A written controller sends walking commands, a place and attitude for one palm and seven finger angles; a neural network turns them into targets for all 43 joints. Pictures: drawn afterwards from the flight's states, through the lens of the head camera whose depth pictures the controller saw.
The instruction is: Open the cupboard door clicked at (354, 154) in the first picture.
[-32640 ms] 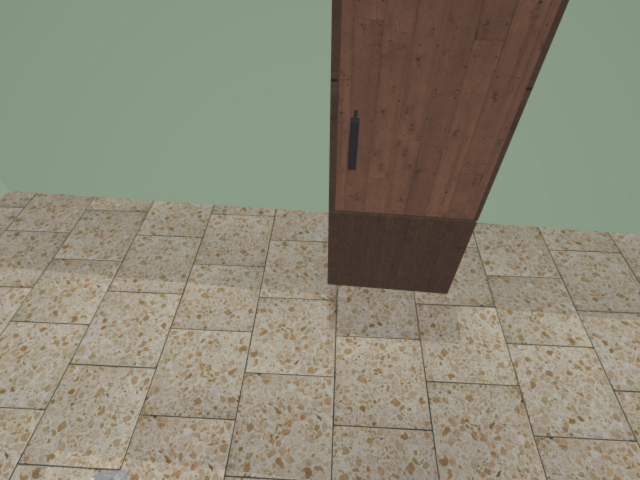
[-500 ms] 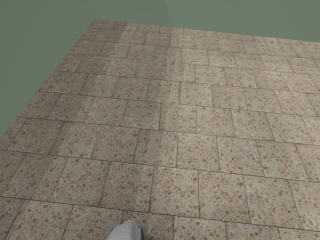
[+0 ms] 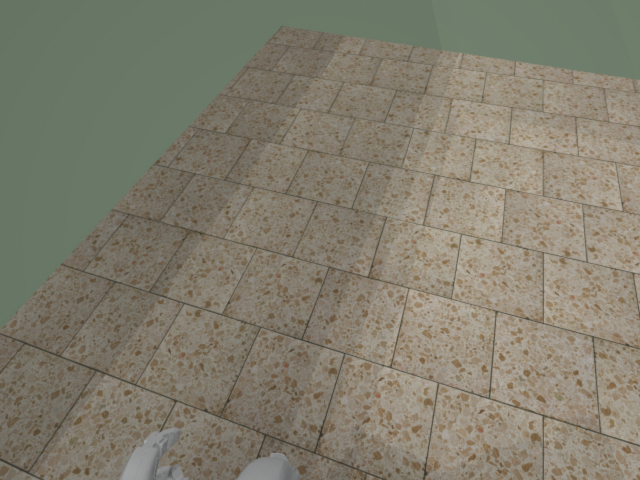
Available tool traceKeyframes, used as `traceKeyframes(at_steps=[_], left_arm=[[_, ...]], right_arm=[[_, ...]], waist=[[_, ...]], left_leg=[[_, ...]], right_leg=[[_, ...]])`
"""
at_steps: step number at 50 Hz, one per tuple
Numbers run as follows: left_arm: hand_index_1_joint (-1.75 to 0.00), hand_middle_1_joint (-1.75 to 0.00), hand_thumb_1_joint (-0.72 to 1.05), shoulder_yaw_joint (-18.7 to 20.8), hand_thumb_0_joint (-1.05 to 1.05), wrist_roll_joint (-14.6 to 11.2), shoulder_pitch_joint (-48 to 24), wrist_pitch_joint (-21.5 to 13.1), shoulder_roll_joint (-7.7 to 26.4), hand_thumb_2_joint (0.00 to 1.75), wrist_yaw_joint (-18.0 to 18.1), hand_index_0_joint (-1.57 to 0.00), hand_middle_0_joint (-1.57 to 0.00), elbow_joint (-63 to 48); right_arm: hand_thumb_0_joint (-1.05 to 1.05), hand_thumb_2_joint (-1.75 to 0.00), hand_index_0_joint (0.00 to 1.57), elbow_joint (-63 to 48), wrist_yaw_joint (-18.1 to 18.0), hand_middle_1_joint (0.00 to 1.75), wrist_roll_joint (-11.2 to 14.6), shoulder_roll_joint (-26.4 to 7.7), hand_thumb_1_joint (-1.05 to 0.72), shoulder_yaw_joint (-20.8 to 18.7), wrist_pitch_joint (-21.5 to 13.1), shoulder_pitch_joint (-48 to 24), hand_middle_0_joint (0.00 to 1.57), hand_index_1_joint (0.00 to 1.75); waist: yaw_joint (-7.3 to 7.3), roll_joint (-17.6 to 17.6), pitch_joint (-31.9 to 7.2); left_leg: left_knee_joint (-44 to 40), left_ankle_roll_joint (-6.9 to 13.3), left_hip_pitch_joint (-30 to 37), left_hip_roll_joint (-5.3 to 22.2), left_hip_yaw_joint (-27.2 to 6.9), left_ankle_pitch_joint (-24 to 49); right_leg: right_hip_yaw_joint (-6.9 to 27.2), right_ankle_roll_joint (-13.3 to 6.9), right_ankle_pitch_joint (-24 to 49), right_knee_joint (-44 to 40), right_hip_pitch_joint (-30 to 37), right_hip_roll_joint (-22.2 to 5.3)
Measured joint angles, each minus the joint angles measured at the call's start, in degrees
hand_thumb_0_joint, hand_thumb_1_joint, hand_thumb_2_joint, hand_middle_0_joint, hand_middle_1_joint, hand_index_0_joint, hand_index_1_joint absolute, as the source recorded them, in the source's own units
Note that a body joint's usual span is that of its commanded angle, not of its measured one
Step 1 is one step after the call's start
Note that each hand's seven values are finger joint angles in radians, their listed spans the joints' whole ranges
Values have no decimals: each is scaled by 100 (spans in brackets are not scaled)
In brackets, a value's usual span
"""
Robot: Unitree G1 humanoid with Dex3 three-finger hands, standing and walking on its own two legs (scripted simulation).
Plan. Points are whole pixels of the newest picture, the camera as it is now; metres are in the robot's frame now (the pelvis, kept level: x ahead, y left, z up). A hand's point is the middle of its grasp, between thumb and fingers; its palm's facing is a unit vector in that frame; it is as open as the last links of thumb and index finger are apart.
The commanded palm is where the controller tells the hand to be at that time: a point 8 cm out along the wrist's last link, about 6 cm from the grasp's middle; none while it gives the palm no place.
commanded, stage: turn to face it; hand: left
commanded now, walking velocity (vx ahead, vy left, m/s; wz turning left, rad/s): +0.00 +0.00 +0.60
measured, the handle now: out of the picture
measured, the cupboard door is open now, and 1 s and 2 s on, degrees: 43 43 43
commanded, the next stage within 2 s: none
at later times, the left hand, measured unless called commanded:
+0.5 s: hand out of the picture +0.04 +0.21 -0.16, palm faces +0.35 -0.89 -0.29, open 7.4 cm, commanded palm none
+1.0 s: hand out of the picture +0.03 +0.11 -0.16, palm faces +0.63 -0.73 -0.24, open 7.3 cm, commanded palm none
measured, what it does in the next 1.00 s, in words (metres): walks ahead, turning left: left foot, then right foot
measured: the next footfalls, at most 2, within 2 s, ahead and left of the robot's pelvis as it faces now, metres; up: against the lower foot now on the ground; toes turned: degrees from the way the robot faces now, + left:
left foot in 0.34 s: +0.06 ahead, +0.11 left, +0.00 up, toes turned +21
right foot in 0.64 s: +0.17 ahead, -0.15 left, +0.00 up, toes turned +21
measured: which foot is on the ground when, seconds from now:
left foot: up 0.00-0.32, down 0.34-0.64, up 0.66-1.00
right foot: down 0.00-0.34, up 0.36-0.62, down 0.64-1.00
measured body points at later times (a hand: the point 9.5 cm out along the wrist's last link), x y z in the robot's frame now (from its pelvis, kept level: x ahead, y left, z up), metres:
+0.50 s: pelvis +0.06 -0.03 +0.00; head +0.11 +0.00 +0.45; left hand +0.02 +0.25 -0.14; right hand +0.26 -0.23 -0.13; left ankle +0.02 +0.09 -0.73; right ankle +0.08 -0.17 -0.67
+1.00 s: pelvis +0.11 -0.08 +0.01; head +0.16 -0.04 +0.45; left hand +0.00 +0.15 -0.14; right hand +0.36 -0.21 -0.14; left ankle +0.03 +0.01 -0.70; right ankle +0.14 -0.16 -0.73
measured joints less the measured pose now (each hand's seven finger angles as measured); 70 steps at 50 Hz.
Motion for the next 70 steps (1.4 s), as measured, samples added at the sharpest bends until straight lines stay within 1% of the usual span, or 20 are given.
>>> traceKeyframes(at_steps=[3,5,13,16,17,19,23,27,32,36,38,40,47,51,53,54,56,60,64,70], left_arm=[[-30,-30,90,-68,1,-11,140,9,-85,90,33,-20,-20,31],[-30,-30,90,-93,1,-12,239,15,-114,90,36,-20,-20,73],[-30,-30,91,-96,1,0,643,0,-28,90,12,-20,-20,240],[-30,-30,91,-51,1,-33,844,37,106,90,-15,-20,-20,333],[-30,-30,91,-38,1,-60,916,79,139,90,-33,-20,-20,356],[-30,-30,91,0,1,-71,822,262,298,90,-16,-20,-20,419],[-30,-30,91,78,1,-63,503,412,398,90,-2,-20,-20,405],[-30,-30,91,82,1,-58,304,353,361,90,-74,-19,-20,191],[-30,-30,91,31,1,-57,250,187,294,90,-116,-19,-20,-47],[-30,-30,90,-80,1,-4,264,48,60,90,-36,-20,-20,-85],[-30,-30,90,-121,1,-13,327,56,-51,90,0,-20,-20,-66],[-30,-30,90,-148,1,-12,393,69,-127,90,20,-20,-20,-23],[-30,-30,91,-126,1,-3,540,15,-161,90,37,-20,-21,94],[-30,-30,91,-49,1,7,643,41,-10,90,16,-20,-21,195],[-30,-30,91,-2,1,-24,753,82,88,90,-12,-20,-21,241],[-30,-30,91,23,1,-47,751,137,156,90,-28,-20,-20,290],[-30,-30,91,53,1,-40,666,315,266,90,-14,-20,-20,381],[-30,-30,91,102,1,-39,442,419,333,90,-28,-20,-20,418],[-30,-30,91,101,1,-44,278,366,333,90,-61,-19,-20,254],[-30,-30,91,53,1,-70,46,314,276,90,-69,-19,-20,55]], right_arm=[[1,-90,20,-1,25,30,-1,-139,-91,-43,69,-64,20,30],[1,-90,20,-15,54,29,9,-178,-91,-38,93,-109,20,30],[1,-90,19,-106,110,29,30,-200,-91,97,104,-521,20,29],[1,-90,19,-263,121,29,17,-205,-91,154,12,-655,20,29],[1,-90,19,-343,128,29,-2,-243,-91,156,-55,-663,20,30],[1,-90,20,-405,95,29,12,-177,-91,168,-147,-702,20,30],[0,-90,20,-404,-6,29,-2,-116,-91,226,-149,-575,20,30],[0,-90,20,-296,7,30,-23,-96,-91,233,-86,-453,20,30],[1,-90,20,-255,36,30,-8,-85,-90,161,14,-304,20,30],[1,-90,20,-175,32,30,25,-211,-91,16,119,-307,20,30],[1,-90,20,-127,56,30,19,-240,-91,-10,156,-337,20,30],[1,-90,20,-104,86,29,24,-219,-91,-8,170,-353,20,30],[1,-90,19,-50,127,29,41,-72,-91,89,173,-454,20,30],[1,-90,19,-133,131,29,53,13,-91,147,122,-604,20,30],[1,-90,20,-246,146,29,36,16,-91,176,46,-628,20,30],[1,-90,20,-295,141,29,17,36,-91,169,-12,-648,20,30],[1,-90,20,-360,105,29,14,62,-91,197,-99,-644,20,30],[0,-90,20,-345,-17,30,4,46,-91,234,-138,-462,20,30],[0,-90,20,-213,-32,30,1,17,-91,247,-130,-267,20,30],[1,-90,20,-92,-1,30,-27,3,-90,169,-56,-44,20,30]], waist=[[-39,-59,77],[-58,-151,116],[146,-440,371],[201,-505,382],[186,-429,323],[205,-546,385],[249,-463,377],[248,-282,308],[160,-109,178],[100,33,236],[71,18,261],[29,-49,262],[129,-292,327],[235,-414,375],[241,-455,321],[229,-521,321],[240,-582,341],[229,-488,279],[215,-365,210],[55,-173,165]], left_leg=[[1432,-117,-300,103,334,-53],[1545,-179,-273,217,505,48],[-369,-118,486,322,904,149],[-1407,59,985,216,1097,924],[-1572,245,1068,257,1039,1177],[-1216,368,943,187,949,781],[-1371,227,1016,203,623,757],[-1663,122,1112,258,314,930],[-1417,-126,958,284,-70,794],[686,-60,272,122,-16,-349],[1598,-106,21,136,174,-217],[1800,-165,-36,200,349,-45],[241,-188,473,327,755,-37],[-745,-56,868,295,961,105],[-1444,134,1163,262,1020,729],[-1390,323,1107,202,1002,833],[-1194,477,1016,144,935,678],[-1555,428,1134,104,696,816],[-1964,409,1255,99,463,1071],[-1984,233,1136,122,53,1139]], right_leg=[[-240,-51,-7,-271,349,-148],[-411,-62,15,-475,560,-243],[-1082,-41,-276,-471,929,-475],[-1260,38,-617,170,777,-609],[-1222,133,-693,724,532,-608],[-627,305,-1153,1995,-39,-563],[39,475,-1017,2912,-784,-347],[240,495,-659,2158,-869,-272],[126,457,-27,284,-173,-56],[-211,-31,-90,273,-13,-147],[-361,-82,-40,39,177,-213],[-520,-93,60,-235,357,-270],[-1134,-114,81,-569,705,-415],[-1435,-52,-148,-246,683,-524],[-1538,26,-379,206,528,-625],[-1382,152,-671,692,329,-677],[-750,319,-1191,1811,-169,-540],[-12,475,-784,2896,-842,-316],[272,531,-410,2589,-973,-277],[312,491,-421,1151,-472,-66]])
